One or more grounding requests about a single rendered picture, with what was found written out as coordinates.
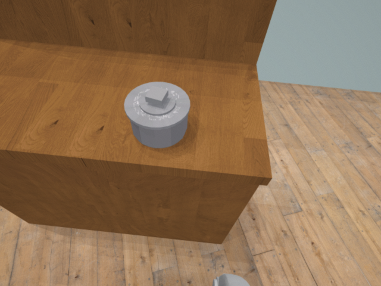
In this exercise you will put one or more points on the lid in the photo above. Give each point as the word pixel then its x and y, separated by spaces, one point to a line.
pixel 155 117

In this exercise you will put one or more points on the pot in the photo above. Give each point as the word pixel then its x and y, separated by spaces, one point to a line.
pixel 160 138

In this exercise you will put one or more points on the knob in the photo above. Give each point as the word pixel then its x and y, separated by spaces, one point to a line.
pixel 156 95

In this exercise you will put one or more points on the right robot thigh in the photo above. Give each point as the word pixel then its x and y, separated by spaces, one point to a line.
pixel 229 280

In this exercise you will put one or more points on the table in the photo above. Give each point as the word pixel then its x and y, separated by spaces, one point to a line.
pixel 68 156

